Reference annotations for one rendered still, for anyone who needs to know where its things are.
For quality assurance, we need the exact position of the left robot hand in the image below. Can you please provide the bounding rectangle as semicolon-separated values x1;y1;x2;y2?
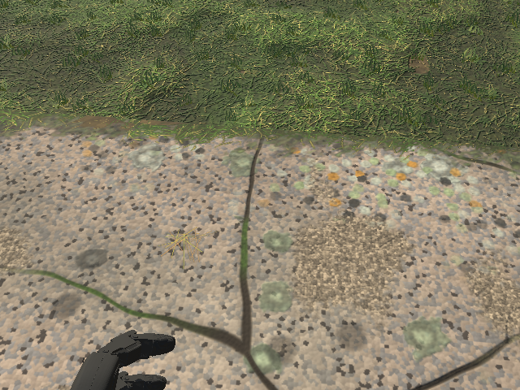
70;330;176;390

